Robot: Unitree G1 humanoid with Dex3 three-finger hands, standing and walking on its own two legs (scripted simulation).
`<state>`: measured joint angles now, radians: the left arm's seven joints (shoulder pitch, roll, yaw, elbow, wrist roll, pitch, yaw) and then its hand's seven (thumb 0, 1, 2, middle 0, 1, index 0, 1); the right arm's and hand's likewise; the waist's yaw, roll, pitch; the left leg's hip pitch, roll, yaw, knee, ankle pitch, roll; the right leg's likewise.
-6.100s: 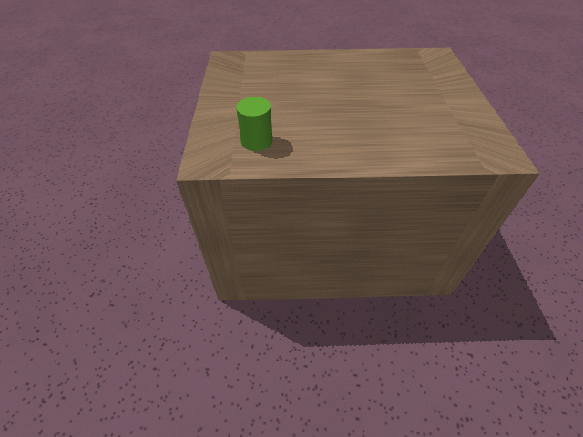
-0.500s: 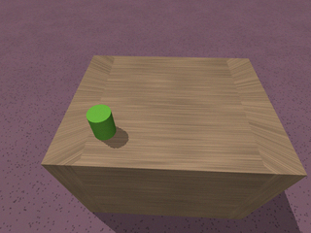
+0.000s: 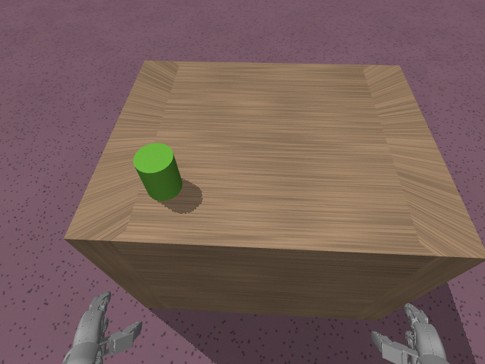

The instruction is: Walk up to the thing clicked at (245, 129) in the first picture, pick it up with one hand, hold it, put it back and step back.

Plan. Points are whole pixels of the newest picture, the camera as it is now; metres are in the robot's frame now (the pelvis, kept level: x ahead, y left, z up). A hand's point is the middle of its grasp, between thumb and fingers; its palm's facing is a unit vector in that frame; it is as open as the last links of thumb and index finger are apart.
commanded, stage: rise first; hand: left
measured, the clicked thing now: (159, 172) +0.51 +0.23 -0.07
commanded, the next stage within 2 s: go down in 1.16 s
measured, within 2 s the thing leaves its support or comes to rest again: neither
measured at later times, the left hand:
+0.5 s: hand (95, 309) +0.20 +0.27 -0.05, palm faces +0.28 -0.89 -0.36, open 17.3 cm
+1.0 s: hand (74, 310) +0.19 +0.28 +0.00, palm faces +0.33 -0.86 -0.39, open 17.5 cm
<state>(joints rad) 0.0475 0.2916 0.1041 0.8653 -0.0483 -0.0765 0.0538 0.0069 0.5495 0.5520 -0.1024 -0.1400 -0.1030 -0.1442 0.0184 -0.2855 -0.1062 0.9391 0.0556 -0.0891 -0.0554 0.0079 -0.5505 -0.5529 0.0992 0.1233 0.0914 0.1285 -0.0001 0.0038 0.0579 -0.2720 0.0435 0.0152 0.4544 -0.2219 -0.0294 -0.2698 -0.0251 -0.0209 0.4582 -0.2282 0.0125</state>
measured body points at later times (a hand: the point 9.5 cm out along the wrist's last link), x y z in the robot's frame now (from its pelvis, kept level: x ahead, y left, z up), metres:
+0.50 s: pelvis +0.02 +0.01 +0.00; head +0.03 +0.00 +0.45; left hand +0.18 +0.32 -0.02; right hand +0.19 -0.25 -0.08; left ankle +0.01 +0.14 -0.74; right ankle +0.00 -0.13 -0.74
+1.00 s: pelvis +0.01 +0.00 +0.00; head +0.02 -0.01 +0.45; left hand +0.17 +0.32 +0.02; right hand +0.17 -0.25 -0.09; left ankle +0.01 +0.14 -0.74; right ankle +0.00 -0.13 -0.74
